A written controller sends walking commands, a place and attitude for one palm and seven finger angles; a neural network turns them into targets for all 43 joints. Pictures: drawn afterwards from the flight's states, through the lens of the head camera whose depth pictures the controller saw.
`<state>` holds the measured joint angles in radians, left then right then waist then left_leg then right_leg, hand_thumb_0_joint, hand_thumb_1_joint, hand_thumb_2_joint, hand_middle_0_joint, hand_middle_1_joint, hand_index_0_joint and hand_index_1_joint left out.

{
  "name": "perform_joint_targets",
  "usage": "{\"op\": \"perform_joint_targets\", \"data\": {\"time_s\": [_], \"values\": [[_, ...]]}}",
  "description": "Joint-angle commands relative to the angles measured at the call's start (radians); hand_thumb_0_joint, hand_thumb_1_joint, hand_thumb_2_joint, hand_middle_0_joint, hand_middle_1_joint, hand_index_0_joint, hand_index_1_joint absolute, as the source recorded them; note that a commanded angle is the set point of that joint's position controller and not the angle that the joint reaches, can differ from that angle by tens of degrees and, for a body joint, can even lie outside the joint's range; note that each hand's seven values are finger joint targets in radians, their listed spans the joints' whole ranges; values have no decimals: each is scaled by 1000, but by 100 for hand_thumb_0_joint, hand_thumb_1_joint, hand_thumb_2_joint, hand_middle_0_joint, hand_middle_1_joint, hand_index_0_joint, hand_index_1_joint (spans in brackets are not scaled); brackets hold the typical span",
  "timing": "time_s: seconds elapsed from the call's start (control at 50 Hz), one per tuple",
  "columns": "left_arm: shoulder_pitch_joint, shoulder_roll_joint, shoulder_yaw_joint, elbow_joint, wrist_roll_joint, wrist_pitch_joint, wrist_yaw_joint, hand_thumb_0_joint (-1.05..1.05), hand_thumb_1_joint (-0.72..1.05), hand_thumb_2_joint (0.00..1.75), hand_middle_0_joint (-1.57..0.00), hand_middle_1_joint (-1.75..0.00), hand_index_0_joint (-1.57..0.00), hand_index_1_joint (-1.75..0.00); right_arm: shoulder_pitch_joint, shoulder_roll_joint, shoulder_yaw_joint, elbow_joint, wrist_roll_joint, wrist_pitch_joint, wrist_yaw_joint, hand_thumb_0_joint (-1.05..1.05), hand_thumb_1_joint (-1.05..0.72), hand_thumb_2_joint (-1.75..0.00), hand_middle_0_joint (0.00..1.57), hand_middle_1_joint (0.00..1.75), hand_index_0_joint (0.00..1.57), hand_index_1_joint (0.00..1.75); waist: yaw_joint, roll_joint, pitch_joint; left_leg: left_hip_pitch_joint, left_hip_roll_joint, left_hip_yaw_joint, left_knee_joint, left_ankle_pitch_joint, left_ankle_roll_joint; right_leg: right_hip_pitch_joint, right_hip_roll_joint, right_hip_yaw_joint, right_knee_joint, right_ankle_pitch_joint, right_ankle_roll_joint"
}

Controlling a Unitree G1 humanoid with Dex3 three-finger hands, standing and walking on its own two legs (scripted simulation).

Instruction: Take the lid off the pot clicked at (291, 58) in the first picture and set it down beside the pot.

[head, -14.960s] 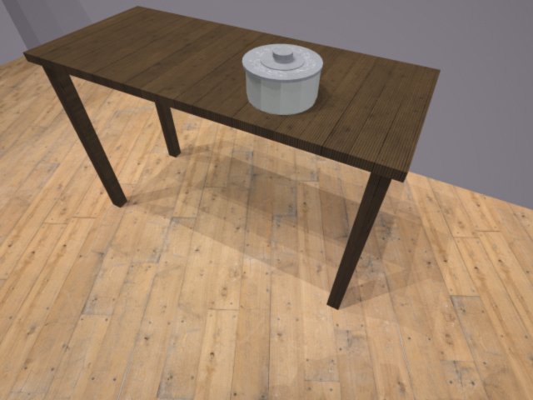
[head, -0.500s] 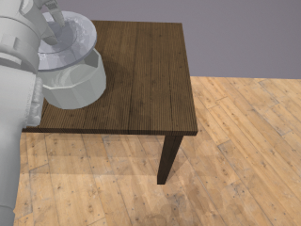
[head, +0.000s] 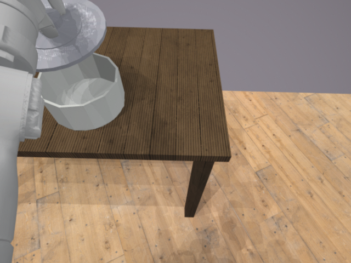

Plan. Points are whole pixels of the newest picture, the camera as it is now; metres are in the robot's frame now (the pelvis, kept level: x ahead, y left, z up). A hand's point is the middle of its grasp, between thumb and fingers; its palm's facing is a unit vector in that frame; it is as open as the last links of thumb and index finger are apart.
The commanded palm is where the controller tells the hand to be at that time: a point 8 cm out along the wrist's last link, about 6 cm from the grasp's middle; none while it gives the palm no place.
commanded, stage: lift the lid straight up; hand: left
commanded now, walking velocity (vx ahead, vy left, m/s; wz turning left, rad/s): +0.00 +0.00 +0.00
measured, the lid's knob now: (47, 20) +0.55 +0.18 +0.25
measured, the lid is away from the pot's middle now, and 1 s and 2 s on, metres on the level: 0.01 0.07 0.17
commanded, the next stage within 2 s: move the lid sideways beside the pot in 0.38 s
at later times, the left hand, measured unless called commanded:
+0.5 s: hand (29, 4) +0.52 +0.18 +0.29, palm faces -0.23 -0.20 -0.95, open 8.1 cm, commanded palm +0.55 +0.18 +0.36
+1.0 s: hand out of the picture +0.51 +0.23 +0.29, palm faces -0.23 -0.16 -0.96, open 8.1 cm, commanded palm +0.55 +0.24 +0.36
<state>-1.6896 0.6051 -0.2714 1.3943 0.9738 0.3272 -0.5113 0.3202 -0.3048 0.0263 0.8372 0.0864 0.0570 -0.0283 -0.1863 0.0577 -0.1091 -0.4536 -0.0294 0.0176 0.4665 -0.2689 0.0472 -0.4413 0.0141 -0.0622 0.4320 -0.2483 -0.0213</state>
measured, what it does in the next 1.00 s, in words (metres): stands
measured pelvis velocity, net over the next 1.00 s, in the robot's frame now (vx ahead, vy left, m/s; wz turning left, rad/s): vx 0.00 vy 0.01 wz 0.00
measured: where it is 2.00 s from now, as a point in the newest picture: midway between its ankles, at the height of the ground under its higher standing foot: outside the picture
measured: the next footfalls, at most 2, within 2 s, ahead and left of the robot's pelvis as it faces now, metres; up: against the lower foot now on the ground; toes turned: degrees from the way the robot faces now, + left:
none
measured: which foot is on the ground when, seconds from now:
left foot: down 0.00-1.00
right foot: down 0.00-1.00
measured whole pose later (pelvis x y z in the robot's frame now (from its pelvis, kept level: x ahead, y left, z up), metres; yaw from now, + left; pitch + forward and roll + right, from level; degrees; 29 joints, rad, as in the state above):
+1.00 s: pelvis +0.00 +0.01 +0.00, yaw +0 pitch +14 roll -1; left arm -1.65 0.73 -0.28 1.32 1.00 0.26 -0.54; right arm 0.31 -0.31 0.03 0.84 0.10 0.09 -0.05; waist -0.17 0.05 -0.11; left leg -0.44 -0.03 0.02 0.44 -0.26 0.05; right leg -0.42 0.01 -0.06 0.40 -0.23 -0.01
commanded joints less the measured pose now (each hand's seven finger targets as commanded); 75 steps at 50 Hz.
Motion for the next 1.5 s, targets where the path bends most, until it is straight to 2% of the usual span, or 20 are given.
{"op": "perform_joint_targets", "data": {"time_s": [0.0, 0.06, 0.12, 0.16, 0.26, 0.32, 0.4, 0.42, 0.56, 0.66, 0.82, 0.86, 0.92, 0.98, 1.02, 1.14, 1.22, 1.34, 1.42, 1.48], "values": [[-680, 177, -8, -264, 26, 2, 51, 0, 71, 82, -75, -113, -75, -114, 93, -168, -45, -43, -5, -25, -15, 0, -90, -90, 20, 30, 20, 30, -16, 13, -486, 371, -5, -80, 51, 593, 14, 119, 15, 49, -19, 428, 19], [-720, 194, 0, -328, 34, -9, 50, 0, 71, 82, -75, -113, -75, -114, 98, -162, -48, -45, -11, -39, -11, 0, -90, -90, 20, 30, 20, 30, -4, 63, -551, 454, 2, -95, 70, 730, -5, 101, 21, 47, -10, 446, 16], [-634, 134, -20, -236, 16, 13, 44, 0, 71, 82, -75, -113, -75, -114, 103, -167, -50, -36, -5, -37, -9, 0, -90, -90, 20, 30, 20, 30, -8, 62, -468, 435, 3, -93, 65, 741, -12, 66, 20, 34, -24, 435, 10], [-636, 170, -1, -197, 40, 24, 40, 0, 71, 82, -75, -113, -75, -114, 90, -171, -45, -30, -9, -29, -8, 0, -90, -90, 20, 30, 20, 30, -11, -22, -432, 374, -1, -89, 50, 647, 1, 88, 20, 38, -28, 411, 17], [-657, 164, -6, -208, 41, 37, 47, 0, 71, 82, -75, -113, -75, -114, 71, -173, -40, -36, -8, -16, -11, 0, -90, -90, 20, 30, 20, 30, -14, -34, -451, 354, -3, -84, 39, 612, 8, 120, 11, 42, -28, 430, 19], [-663, 127, -26, -232, 18, 33, 53, 0, 71, 82, -75, -113, -75, -114, 75, -170, -42, -43, -3, -21, -13, 0, -90, -90, 20, 30, 20, 30, -10, 46, -470, 396, 2, -89, 47, 670, -4, 96, 9, 37, -25, 435, 11], [-688, 168, -11, -226, 42, 28, 53, 0, 71, 82, -75, -113, -75, -114, 69, -169, -38, -41, -5, -30, -16, 0, -90, -90, 20, 30, 20, 30, -12, -13, -462, 371, -4, -93, 29, 578, 4, 109, 13, 40, -33, 378, 16], [-665, 121, -30, -225, 16, 30, 56, 0, 71, 82, -75, -113, -75, -114, 72, -172, -41, -43, 0, -31, -16, 0, -90, -90, 20, 30, 20, 30, -12, 48, -452, 399, 2, -94, 36, 635, -6, 78, 10, 36, -35, 391, 10], [-604, 237, 25, -233, 59, -37, 65, 0, 71, 82, -75, -113, -75, -114, 68, -170, -38, -51, -4, -14, -32, 0, -90, -90, 20, 30, 20, 30, -2, -36, -459, 350, 5, -79, 31, 578, 3, 120, 15, 45, -32, 373, 17], [-655, 314, 53, -334, 66, -68, 59, 0, 71, 82, -75, -113, -75, -114, 63, -167, -40, -71, -6, -1, -29, 0, -90, -90, 20, 30, 20, 30, 17, 31, -526, 394, 7, -77, 44, 677, -3, 147, 13, 49, -15, 425, 15], [-550, 238, -5, -244, 42, -57, 39, 0, 71, 82, -75, -113, -75, -114, 75, -174, -43, -64, 8, 21, -31, 0, -90, -90, 20, 30, 20, 30, 4, 57, -425, 383, 15, -74, 44, 674, -8, 86, 16, 34, -40, 390, 12], [-572, 279, 12, -254, 55, -59, 36, 0, 71, 82, -75, -113, -75, -114, 63, -177, -41, -55, 8, 26, -33, 0, -90, -90, 20, 30, 20, 30, -1, 18, -433, 370, 17, -73, 37, 622, 2, 94, 18, 40, -43, 368, 20], [-637, 235, -19, -362, 26, -81, 36, 0, 71, 82, -75, -113, -75, -114, 72, -171, -43, -62, 12, 3, -36, 0, -90, -90, 20, 30, 20, 30, 6, 126, -492, 467, 22, -86, 52, 734, -19, 68, 20, 30, -43, 377, 12], [-623, 321, 27, -345, 56, -87, 31, 0, 71, 82, -75, -113, -75, -114, 78, -172, -42, -52, 4, -1, -38, 0, -90, -90, 20, 30, 20, 30, 11, 63, -508, 451, 17, -86, 51, 713, -11, 93, 26, 35, -43, 371, 19], [-558, 241, -18, -289, 31, -76, 23, 0, 71, 82, -75, -113, -75, -114, 86, -175, -41, -46, 15, 1, -37, 0, -90, -90, 20, 30, 20, 30, 6, 104, -442, 442, 21, -83, 47, 729, -22, 60, 23, 24, -54, 370, 13], [-564, 367, 44, -290, 61, -88, 19, 0, 71, 82, -75, -113, -75, -114, 66, -175, -33, -50, 7, 15, -43, 0, -90, -90, 20, 30, 20, 30, 19, 45, -463, 387, 18, -71, 43, 671, -8, 124, 20, 37, -42, 389, 22], [-544, 303, -2, -285, 34, -82, 15, 0, 71, 82, -75, -113, -75, -114, 54, -177, -32, -61, 24, 20, -46, 0, -90, -90, 20, 30, 20, 30, 13, 95, -415, 394, 27, -74, 38, 674, -14, 81, 16, 26, -50, 362, 16], [-535, 423, 49, -282, 63, -102, 11, 0, 71, 82, -75, -113, -75, -114, 58, -176, -23, -65, 22, 22, -58, 0, -90, -90, 20, 30, 20, 30, 22, 49, -464, 366, 25, -62, 40, 622, -3, 135, 19, 39, -40, 367, 27], [-527, 390, 17, -307, 36, -111, 3, 0, 71, 82, -75, -113, -75, -114, 58, -176, -21, -71, 35, 19, -65, 0, -90, -90, 20, 30, 20, 30, 19, 116, -438, 382, 32, -56, 38, 643, -10, 111, 14, 31, -49, 364, 20], [-530, 435, 36, -283, 57, -116, 0, 0, 71, 82, -75, -113, -75, -114, 64, -179, -17, -63, 32, 20, -68, 0, -90, -90, 20, 30, 20, 30, 15, 77, -424, 358, 32, -55, 36, 595, -3, 107, 21, 33, -50, 336, 27]]}}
